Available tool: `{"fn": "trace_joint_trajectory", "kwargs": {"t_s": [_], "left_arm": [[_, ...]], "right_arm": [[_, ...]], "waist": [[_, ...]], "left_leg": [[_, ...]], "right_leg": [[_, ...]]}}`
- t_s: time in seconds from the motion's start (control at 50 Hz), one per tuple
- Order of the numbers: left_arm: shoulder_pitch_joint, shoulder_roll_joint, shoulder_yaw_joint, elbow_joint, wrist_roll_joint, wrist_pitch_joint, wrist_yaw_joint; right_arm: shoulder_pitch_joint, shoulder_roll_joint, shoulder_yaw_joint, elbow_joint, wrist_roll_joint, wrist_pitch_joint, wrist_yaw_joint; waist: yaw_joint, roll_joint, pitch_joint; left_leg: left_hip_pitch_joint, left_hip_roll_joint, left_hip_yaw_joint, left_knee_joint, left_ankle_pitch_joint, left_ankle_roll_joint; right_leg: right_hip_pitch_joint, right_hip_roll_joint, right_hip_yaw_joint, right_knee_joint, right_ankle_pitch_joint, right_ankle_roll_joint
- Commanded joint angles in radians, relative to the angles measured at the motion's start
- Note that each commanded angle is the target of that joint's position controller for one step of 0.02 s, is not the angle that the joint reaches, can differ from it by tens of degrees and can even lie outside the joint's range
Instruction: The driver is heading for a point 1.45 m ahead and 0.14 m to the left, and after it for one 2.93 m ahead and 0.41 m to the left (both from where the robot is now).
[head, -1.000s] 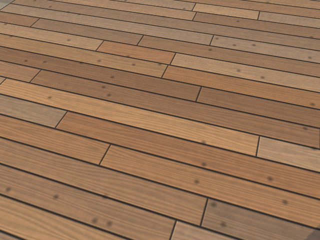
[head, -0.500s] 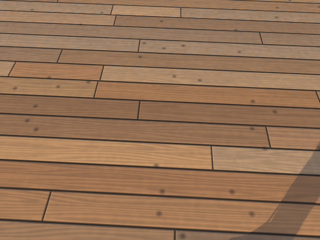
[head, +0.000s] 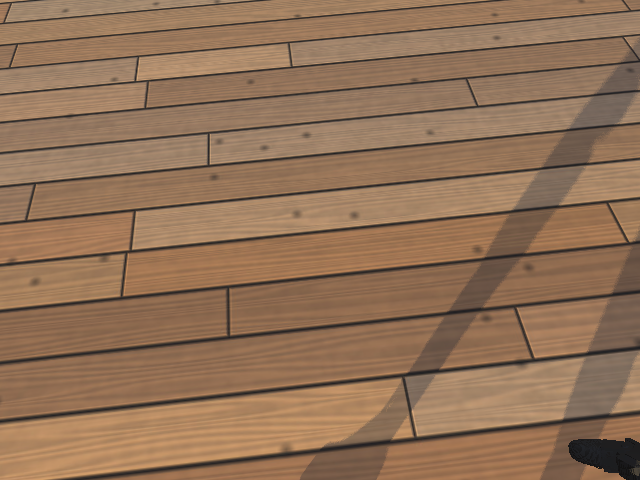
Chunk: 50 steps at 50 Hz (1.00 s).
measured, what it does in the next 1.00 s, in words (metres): walks ahead: left foot, then right foot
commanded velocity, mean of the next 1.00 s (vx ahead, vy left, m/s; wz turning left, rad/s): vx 0.19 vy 0.00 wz -0.16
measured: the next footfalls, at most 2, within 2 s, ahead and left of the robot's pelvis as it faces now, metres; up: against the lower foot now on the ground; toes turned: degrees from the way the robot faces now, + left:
left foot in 0.12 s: +0.25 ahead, +0.15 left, +0.00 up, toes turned -7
right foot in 0.50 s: +0.31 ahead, -0.10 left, +0.00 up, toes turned -5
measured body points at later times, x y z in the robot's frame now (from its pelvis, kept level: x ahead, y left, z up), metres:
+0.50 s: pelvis +0.21 +0.04 +0.00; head +0.24 +0.04 +0.45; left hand +0.43 +0.26 -0.10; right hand +0.25 -0.23 -0.13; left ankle +0.21 +0.15 -0.74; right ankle +0.27 -0.10 -0.74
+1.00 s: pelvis +0.26 +0.01 -0.01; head +0.26 +0.01 +0.44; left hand +0.43 +0.25 -0.12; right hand +0.30 -0.27 -0.15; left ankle +0.21 +0.15 -0.74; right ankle +0.27 -0.09 -0.74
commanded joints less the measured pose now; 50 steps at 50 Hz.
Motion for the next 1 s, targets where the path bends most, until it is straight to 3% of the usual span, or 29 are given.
{"fn": "trace_joint_trajectory", "kwargs": {"t_s": [0.02,0.06,0.08,0.1,0.12,0.14,0.16,0.18,0.2,0.22,0.26,0.28,0.34,0.42,0.46,0.5,0.52,0.54,0.56,0.58,0.62,0.74,0.88,0.9,0.94,0.96,1.0], "left_arm": [[0.026,0.161,0.045,-0.046,-0.009,-0.003,0.01],[0.019,0.155,0.045,-0.045,-0.002,0.0,0.012],[0.009,0.142,0.042,-0.045,0.001,0.002,0.012],[0.017,0.106,0.029,-0.045,0.006,0.0,0.009],[0.035,0.046,0.006,-0.056,0.02,-0.003,0.004],[0.182,-0.006,-0.01,-0.069,-0.009,-0.013,0.006],[0.18,0.093,0.004,-0.045,-0.015,-0.014,0.012],[0.071,0.148,0.019,-0.052,-0.01,-0.009,0.016],[0.003,0.148,0.02,-0.065,0.006,-0.004,0.022],[-0.042,0.14,0.023,-0.082,0.022,-0.001,0.023],[-0.031,0.09,0.015,-0.08,0.02,0.01,0.017],[-0.019,0.056,0.005,-0.073,0.019,0.017,0.016],[-0.042,0.019,-0.012,-0.071,0.025,0.028,0.018],[-0.119,0.047,-0.007,-0.077,0.022,0.038,0.013],[-0.145,0.052,-0.002,-0.085,0.026,0.04,0.011],[-0.151,0.065,0.003,-0.087,0.039,0.036,0.013],[-0.148,0.111,0.012,-0.097,0.047,0.035,0.021],[-0.166,0.15,0.019,-0.105,0.046,0.045,0.03],[-0.193,0.077,0.003,-0.1,0.037,0.052,0.025],[-0.227,0.046,-0.003,-0.106,0.03,0.055,0.015],[-0.225,0.057,-0.002,-0.103,0.035,0.051,0.005],[-0.21,0.061,0.002,-0.069,0.031,0.033,0.004],[-0.223,0.058,0.005,-0.017,0.029,0.034,0.004],[-0.208,0.051,0.004,0.0,0.029,0.035,0.005],[-0.189,0.076,0.016,0.023,0.019,0.042,0.01],[-0.176,0.086,0.019,0.029,0.017,0.042,0.012],[-0.136,0.099,0.023,0.046,0.014,0.027,0.013]], "right_arm": [[-0.078,-0.094,-0.026,-0.083,0.015,-0.024,0.012],[-0.038,-0.121,-0.04,-0.075,0.019,-0.032,0.018],[0.021,-0.126,-0.047,-0.059,0.017,-0.036,0.018],[0.109,-0.148,-0.061,-0.039,0.006,-0.042,0.013],[0.241,-0.193,-0.072,-0.03,-0.012,-0.045,0.006],[0.319,-0.285,-0.096,0.014,-0.03,-0.033,0.013],[0.311,-0.193,-0.078,0.007,-0.002,-0.029,0.022],[0.252,-0.132,-0.06,-0.007,0.0,-0.025,0.019],[0.198,-0.106,-0.047,-0.018,-0.011,-0.018,0.02],[0.162,-0.083,-0.038,-0.011,-0.011,-0.014,0.023],[0.142,-0.05,-0.023,0.013,-0.014,-0.016,0.024],[0.133,-0.048,-0.02,0.027,-0.012,-0.016,0.024],[0.108,-0.107,-0.034,0.056,-0.004,0.002,0.013],[0.133,-0.128,-0.036,0.09,0.01,0.027,0.007],[0.122,-0.122,-0.031,0.102,0.015,0.035,0.007],[0.134,-0.092,-0.017,0.12,0.021,0.037,0.008],[0.162,-0.064,-0.006,0.123,-0.001,0.031,0.009],[0.271,-0.048,-0.001,0.141,-0.019,0.026,0.014],[0.267,-0.024,0.011,0.149,-0.017,0.034,0.01],[0.202,-0.049,0.009,0.141,-0.015,0.047,0.007],[0.169,-0.078,0.002,0.142,-0.01,0.068,0.0],[0.174,-0.082,0.002,0.162,-0.004,0.082,-0.011],[0.159,-0.076,-0.002,0.202,-0.003,0.105,-0.023],[0.175,-0.067,0.0,0.215,-0.003,0.107,-0.024],[0.174,-0.069,-0.003,0.227,0.004,0.11,-0.028],[0.167,-0.067,-0.003,0.225,0.007,0.106,-0.03],[0.159,-0.048,0.001,0.213,0.013,0.083,-0.031]], "waist": [[-0.001,-0.125,-0.053],[-0.031,-0.156,-0.061],[-0.064,-0.168,-0.072],[-0.105,-0.157,-0.121],[-0.156,-0.057,-0.251],[-0.095,0.286,-0.342],[-0.117,0.215,-0.297],[-0.139,0.105,-0.184],[-0.127,0.025,-0.141],[-0.109,0.005,-0.101],[-0.067,0.054,-0.097],[-0.055,0.074,-0.106],[-0.048,0.088,-0.151],[-0.082,0.083,-0.158],[-0.076,0.074,-0.135],[-0.06,0.044,-0.114],[-0.075,-0.023,-0.145],[-0.14,-0.141,-0.191],[-0.131,-0.169,-0.21],[-0.109,-0.14,-0.147],[-0.089,-0.107,-0.088],[-0.093,-0.082,-0.125],[-0.096,-0.051,-0.105],[-0.1,-0.054,-0.12],[-0.09,-0.061,-0.069],[-0.082,-0.063,-0.029],[-0.07,-0.12,0.036]], "left_leg": [[0.182,-0.069,0.034,-0.103,0.031,0.01],[0.215,-0.065,0.028,-0.124,-0.051,0.043],[0.285,-0.065,0.046,-0.153,-0.06,0.069],[0.424,-0.052,0.051,-0.176,-0.068,0.104],[0.655,0.101,-0.101,-0.164,-0.123,0.171],[0.933,0.307,-0.572,-0.267,-0.245,0.352],[0.922,0.334,-0.695,-0.314,-0.33,0.363],[0.816,0.297,-0.527,-0.3,-0.175,0.329],[0.712,0.255,-0.374,-0.278,0.057,0.309],[0.626,0.218,-0.268,-0.269,0.274,0.304],[0.542,0.152,-0.132,-0.288,0.452,0.278],[0.52,0.135,-0.089,-0.297,0.506,0.282],[0.475,0.123,-0.011,-0.311,0.576,0.297],[0.478,0.124,0.01,-0.313,0.422,0.284],[0.469,0.123,-0.002,-0.293,0.297,0.27],[0.43,0.083,-0.004,-0.255,0.108,0.21],[0.386,0.039,0.023,-0.205,-0.013,0.158],[0.313,-0.029,0.071,-0.185,-0.253,0.112],[0.361,-0.035,0.097,-0.207,-0.327,0.083],[0.373,-0.044,0.106,-0.22,-0.296,0.069],[0.353,-0.048,0.106,-0.203,-0.247,0.073],[0.436,-0.028,0.094,-0.179,-0.106,0.071],[0.471,-0.029,0.096,-0.192,-0.134,0.064],[0.481,-0.037,0.108,-0.201,-0.215,0.065],[0.416,-0.066,0.134,-0.175,-0.44,0.087],[0.372,-0.068,0.134,-0.154,-0.52,0.101],[0.296,-0.076,0.137,-0.083,-0.567,0.12]], "right_leg": [[-0.07,-0.22,0.207,-0.044,0.127,-0.13],[-0.008,-0.255,0.261,0.018,0.13,-0.111],[-0.004,-0.252,0.259,0.06,0.16,-0.096],[-0.019,-0.209,0.224,0.163,0.224,-0.067],[-0.112,-0.15,0.149,0.427,0.114,-0.03],[-0.45,0.007,0.016,0.76,-0.276,0.052],[-0.574,-0.045,0.058,0.896,-0.333,0.072],[-0.589,-0.071,0.063,0.946,-0.26,0.085],[-0.548,-0.096,0.032,0.938,-0.216,0.097],[-0.528,-0.118,0.018,0.886,-0.199,0.105],[-0.434,-0.156,-0.016,0.745,-0.177,0.113],[-0.396,-0.157,-0.04,0.663,-0.159,0.123],[-0.267,-0.158,-0.088,0.442,-0.048,0.142],[-0.17,-0.145,-0.108,0.272,0.105,0.128],[-0.125,-0.14,-0.114,0.176,0.138,0.103],[-0.015,-0.151,-0.098,0.012,0.291,0.061],[0.087,-0.242,-0.007,0.026,0.537,0.03],[0.19,-0.322,0.062,0.092,0.644,-0.044],[0.132,-0.314,0.057,0.096,0.48,-0.068],[0.061,-0.258,0.031,0.094,0.352,-0.04],[0.017,-0.214,0.0,0.104,0.335,-0.004],[0.029,-0.209,-0.008,0.148,0.531,-0.007],[0.004,-0.197,-0.017,0.128,0.454,-0.006],[0.008,-0.186,-0.027,0.117,0.338,-0.004],[-0.03,-0.166,-0.024,0.091,-0.042,-0.017],[-0.068,-0.176,0.006,0.059,-0.243,-0.032],[-0.109,-0.241,0.129,-0.029,-0.455,-0.076]]}}
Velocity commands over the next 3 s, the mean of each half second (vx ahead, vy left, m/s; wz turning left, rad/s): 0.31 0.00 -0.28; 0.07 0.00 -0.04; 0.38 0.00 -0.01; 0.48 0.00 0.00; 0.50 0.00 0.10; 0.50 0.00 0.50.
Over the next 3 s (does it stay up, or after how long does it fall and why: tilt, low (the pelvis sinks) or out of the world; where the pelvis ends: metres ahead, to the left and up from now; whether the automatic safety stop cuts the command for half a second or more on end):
stays up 1.21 -0.07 -0.01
